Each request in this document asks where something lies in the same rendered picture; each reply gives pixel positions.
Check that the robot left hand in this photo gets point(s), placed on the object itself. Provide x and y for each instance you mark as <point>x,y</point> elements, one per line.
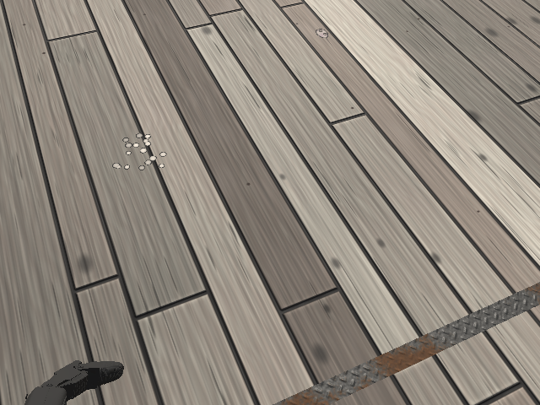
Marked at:
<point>74,379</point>

